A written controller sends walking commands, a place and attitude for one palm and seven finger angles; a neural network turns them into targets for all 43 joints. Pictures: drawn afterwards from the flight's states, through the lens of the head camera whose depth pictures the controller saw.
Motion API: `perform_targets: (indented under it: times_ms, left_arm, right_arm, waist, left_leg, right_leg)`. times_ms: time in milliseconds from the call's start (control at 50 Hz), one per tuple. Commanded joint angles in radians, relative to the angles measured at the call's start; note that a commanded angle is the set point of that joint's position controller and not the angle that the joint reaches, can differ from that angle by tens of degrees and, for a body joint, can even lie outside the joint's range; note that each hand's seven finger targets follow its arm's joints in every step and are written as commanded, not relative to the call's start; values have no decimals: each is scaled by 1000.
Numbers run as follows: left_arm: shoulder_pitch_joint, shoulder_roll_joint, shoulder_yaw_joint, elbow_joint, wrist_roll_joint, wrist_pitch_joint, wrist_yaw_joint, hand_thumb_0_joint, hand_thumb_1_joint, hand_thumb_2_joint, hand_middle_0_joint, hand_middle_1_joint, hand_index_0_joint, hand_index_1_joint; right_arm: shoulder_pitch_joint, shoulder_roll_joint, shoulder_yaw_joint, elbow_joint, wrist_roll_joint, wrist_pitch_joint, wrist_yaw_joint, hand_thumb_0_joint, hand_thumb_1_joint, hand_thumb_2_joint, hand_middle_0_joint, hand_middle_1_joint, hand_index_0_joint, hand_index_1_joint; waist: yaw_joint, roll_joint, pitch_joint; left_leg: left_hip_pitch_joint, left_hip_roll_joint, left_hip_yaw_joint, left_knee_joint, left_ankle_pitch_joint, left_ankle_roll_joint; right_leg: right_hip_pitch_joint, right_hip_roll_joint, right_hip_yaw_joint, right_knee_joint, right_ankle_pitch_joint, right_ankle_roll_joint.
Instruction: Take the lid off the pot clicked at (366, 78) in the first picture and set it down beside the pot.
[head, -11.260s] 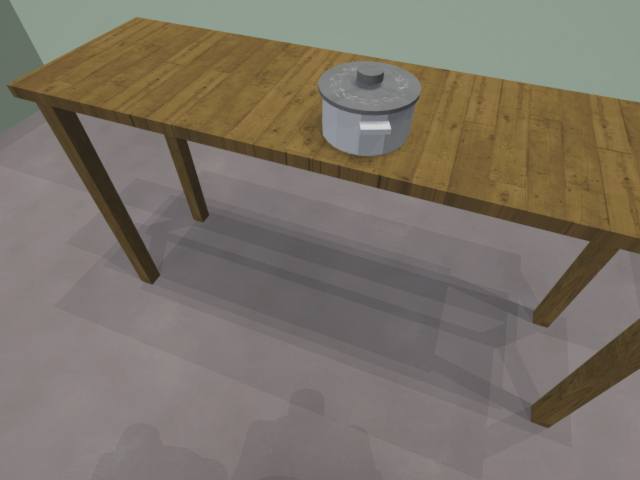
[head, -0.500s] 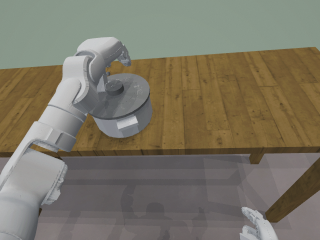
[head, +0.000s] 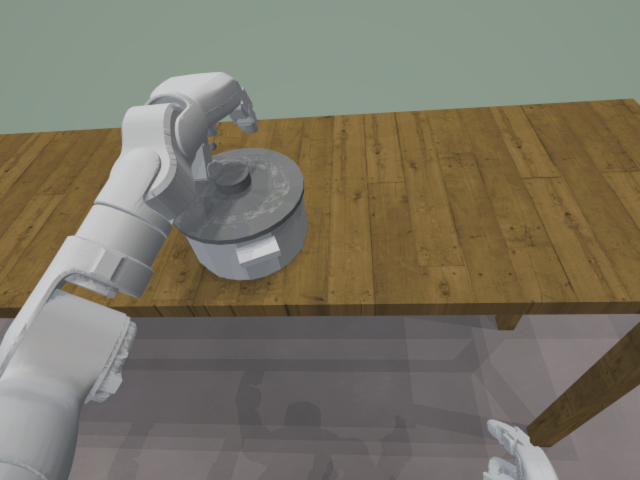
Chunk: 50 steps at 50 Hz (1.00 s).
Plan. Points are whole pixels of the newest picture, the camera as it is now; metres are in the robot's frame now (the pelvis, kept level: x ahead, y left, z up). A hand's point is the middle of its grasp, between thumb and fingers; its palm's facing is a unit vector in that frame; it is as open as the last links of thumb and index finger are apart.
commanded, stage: move the open hand above the knob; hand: left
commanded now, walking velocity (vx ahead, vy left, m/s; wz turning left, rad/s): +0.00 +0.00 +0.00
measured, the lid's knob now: (232, 178) +0.46 +0.12 +0.15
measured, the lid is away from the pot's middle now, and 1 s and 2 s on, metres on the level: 0.00 0.00 0.00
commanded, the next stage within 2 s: lower the open fingers around the knob in 0.86 s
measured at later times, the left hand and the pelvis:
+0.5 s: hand (217, 144) +0.44 +0.12 +0.22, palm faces -0.16 -0.04 -0.99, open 10.2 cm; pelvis +0.00 +0.01 +0.00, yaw +0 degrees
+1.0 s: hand (206, 155) +0.41 +0.12 +0.23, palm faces -0.11 -0.04 -0.99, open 10.2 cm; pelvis -0.01 +0.00 +0.00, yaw +0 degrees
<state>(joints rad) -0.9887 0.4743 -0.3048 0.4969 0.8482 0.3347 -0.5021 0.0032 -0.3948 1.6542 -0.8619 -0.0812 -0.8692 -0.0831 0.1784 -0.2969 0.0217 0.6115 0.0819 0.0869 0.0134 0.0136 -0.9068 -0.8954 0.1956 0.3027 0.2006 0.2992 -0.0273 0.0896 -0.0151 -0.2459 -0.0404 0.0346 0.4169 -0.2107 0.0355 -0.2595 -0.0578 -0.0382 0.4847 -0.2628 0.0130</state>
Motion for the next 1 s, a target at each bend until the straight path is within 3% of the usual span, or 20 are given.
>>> perform_targets:
  times_ms: [0, 60, 120, 140, 220, 240, 320, 340, 420, 440, 500, 540, 620, 680, 720, 760, 840, 900, 940, 980]
  left_arm:
    - [-557, 159, 79, -175, 36, -5, 48, 0, -400, 1656, -855, -81, -855, -81]
    - [-544, 235, 155, -164, 37, -3, 65, 0, -400, 1656, -855, -81, -855, -81]
    - [-501, 181, 120, -87, 15, 0, 73, 0, -400, 1656, -855, -81, -855, -81]
    - [-537, 213, 137, -114, 38, -2, 75, 0, -400, 1656, -855, -81, -855, -81]
    - [-561, 136, 78, -182, 15, -11, 77, 0, -400, 1656, -855, -81, -855, -81]
    - [-560, 196, 128, -159, 36, -3, 79, 0, -400, 1656, -855, -81, -855, -81]
    - [-533, 129, 83, -101, 14, 2, 85, 0, -400, 1656, -855, -81, -855, -81]
    - [-569, 186, 120, -134, 37, 1, 88, 0, -400, 1656, -855, -81, -855, -81]
    - [-506, 163, 116, -101, 17, 0, 92, 0, -400, 1656, -855, -81, -855, -81]
    - [-539, 251, 181, -145, 42, -4, 96, 0, -400, 1656, -855, -81, -855, -81]
    - [-495, 182, 123, -137, 44, 2, 88, 0, -400, 1656, -855, -81, -855, -81]
    - [-480, 243, 177, -188, 35, -2, 89, 0, -400, 1656, -855, -81, -855, -81]
    - [-402, 191, 143, -224, 8, 0, 83, 0, -400, 1656, -855, -81, -855, -81]
    - [-454, 258, 177, -325, 35, -3, 83, 0, -400, 1656, -855, -81, -855, -81]
    - [-391, 168, 119, -270, -2, 4, 80, 0, -400, 1656, -855, -81, -855, -81]
    - [-420, 249, 174, -302, 21, 7, 82, 0, -400, 1656, -855, -81, -855, -81]
    - [-437, 225, 141, -342, 21, 3, 82, 0, -400, 1656, -855, -81, -855, -81]
    - [-418, 214, 136, -283, 20, 19, 78, 0, -400, 1656, -855, -81, -855, -81]
    - [-407, 252, 171, -330, 15, 10, 79, 0, -400, 1656, -855, -81, -855, -81]
    - [-361, 223, 148, -261, 11, 19, 66, 0, -400, 1656, -855, -81, -855, -81]
  right_arm:
    - [-117, -79, -27, -146, 3, -48, 1, 0, -900, -900, 200, 300, 200, 300]
    - [-115, -85, -28, -143, -4, -46, 1, 0, -900, -900, 200, 300, 200, 300]
    - [-103, -97, -28, -131, 0, -36, 0, 0, -900, -900, 200, 300, 200, 300]
    - [-112, -84, -20, -136, -4, -37, -2, 0, -900, -900, 200, 300, 200, 300]
    - [-119, -80, -29, -154, -2, -43, 4, 0, -900, -900, 200, 300, 200, 300]
    - [-116, -73, -24, -147, -7, -41, 4, 0, -900, -900, 200, 300, 200, 300]
    - [-113, -86, -24, -140, -1, -31, 0, 0, -900, -900, 200, 300, 200, 300]
    - [-115, -78, -19, -142, -6, -33, -1, 0, -900, -900, 200, 300, 200, 300]
    - [-107, -91, -26, -140, -5, -29, -1, 0, -900, -900, 200, 300, 200, 300]
    - [-111, -83, -19, -145, -8, -32, -2, 0, -900, -900, 200, 300, 200, 300]
    - [-128, -75, -21, -153, -3, -36, -1, 0, -900, -900, 200, 300, 200, 300]
    - [-133, -81, -20, -159, -2, -31, 3, 0, -900, -900, 200, 300, 200, 300]
    - [-144, -90, -29, -170, 3, -28, 8, 0, -900, -900, 200, 300, 200, 300]
    - [-167, -76, -20, -184, 3, -33, 8, 0, -900, -900, 200, 300, 200, 300]
    - [-161, -84, -28, -172, 9, -23, 13, 0, -900, -900, 200, 300, 200, 300]
    - [-172, -79, -22, -176, 4, -25, 7, 0, -900, -900, 200, 300, 200, 300]
    - [-188, -67, -16, -177, 6, -28, 8, 0, -900, -900, 200, 300, 200, 300]
    - [-195, -73, -13, -167, 7, -20, 4, 0, -900, -900, 200, 300, 200, 300]
    - [-201, -71, -13, -175, 5, -21, 5, 0, -900, -900, 200, 300, 200, 300]
    - [-208, -74, -8, -174, 7, -14, 1, 0, -900, -900, 200, 300, 200, 300]
  waist:
    - [-13, -109, -376]
    - [3, -133, -396]
    - [-6, -140, -344]
    - [3, -141, -378]
    - [-10, -83, -416]
    - [2, -121, -426]
    - [-10, -135, -350]
    - [3, -129, -394]
    - [-1, -140, -370]
    - [19, -145, -428]
    - [10, -151, -383]
    - [22, -159, -398]
    - [15, -122, -371]
    - [28, -118, -413]
    - [7, -126, -350]
    - [25, -135, -370]
    - [23, -107, -417]
    - [17, -132, -339]
    - [29, -138, -397]
    - [24, -156, -326]
  left_leg:
    - [183, -13, -48, -7, 305, 34]
    - [173, -11, -50, -9, 291, 34]
    - [146, -8, -50, -14, 252, 30]
    - [149, -9, -47, -24, 247, 27]
    - [212, -4, -63, 0, 328, 30]
    - [195, -4, -59, -10, 303, 26]
    - [163, -4, -59, -16, 261, 25]
    - [171, -3, -56, -26, 258, 23]
    - [159, -3, -55, -19, 267, 27]
    - [160, -3, -51, -29, 275, 25]
    - [158, -4, -42, -19, 295, 29]
    - [149, -2, -42, -26, 291, 27]
    - [164, -2, -41, -8, 318, 32]
    - [164, -6, -35, -14, 323, 30]
    - [160, 0, -39, -6, 297, 29]
    - [147, -5, -30, -17, 255, 30]
    - [168, -7, -32, -7, 276, 26]
    - [135, -8, -27, -12, 229, 25]
    - [145, -10, -27, -8, 240, 26]
    - [107, -10, -22, -13, 204, 23]
  right_leg:
    - [76, 55, -10, -27, 334, -50]
    - [103, 55, -8, -28, 328, -51]
    - [73, 52, -15, -42, 295, -53]
    - [94, 52, -11, -35, 291, -50]
    - [70, 52, -13, -30, 311, -57]
    - [92, 55, -9, -28, 307, -53]
    - [53, 54, -18, -40, 276, -56]
    - [79, 54, -13, -33, 274, -54]
    - [84, 52, -15, -41, 289, -56]
    - [130, 52, -6, -31, 302, -53]
    - [109, 51, -8, -31, 324, -51]
    - [138, 50, -5, -33, 330, -50]
    - [115, 50, -8, -39, 341, -53]
    - [153, 47, 1, -23, 362, -50]
    - [99, 50, -11, -40, 325, -51]
    - [125, 51, -2, -37, 307, -48]
    - [133, 49, 2, -25, 316, -48]
    - [99, 48, -4, -35, 292, -47]
    - [138, 46, 4, -29, 307, -46]
    - [110, 42, -1, -33, 292, -43]
